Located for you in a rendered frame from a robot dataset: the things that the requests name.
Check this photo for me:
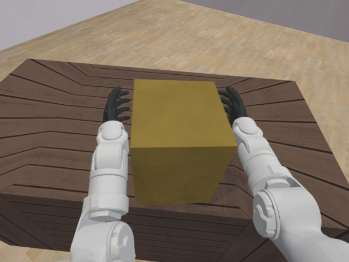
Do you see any robot right upper arm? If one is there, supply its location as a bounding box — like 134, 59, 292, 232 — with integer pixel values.
253, 187, 349, 262

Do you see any pedestal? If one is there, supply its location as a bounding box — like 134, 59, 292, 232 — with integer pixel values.
0, 58, 349, 262

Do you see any robot left upper arm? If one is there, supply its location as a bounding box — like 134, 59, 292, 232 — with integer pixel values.
55, 221, 136, 262

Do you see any left robot hand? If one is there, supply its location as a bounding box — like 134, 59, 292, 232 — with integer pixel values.
103, 86, 130, 123

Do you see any right robot hand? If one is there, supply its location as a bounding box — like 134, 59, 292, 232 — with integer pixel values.
218, 86, 248, 127

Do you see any carton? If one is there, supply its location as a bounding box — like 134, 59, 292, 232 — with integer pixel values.
130, 79, 238, 206

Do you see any robot right forearm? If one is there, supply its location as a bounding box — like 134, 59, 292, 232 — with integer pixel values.
232, 117, 322, 225

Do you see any robot left forearm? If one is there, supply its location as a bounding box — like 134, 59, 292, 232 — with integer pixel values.
70, 121, 129, 252

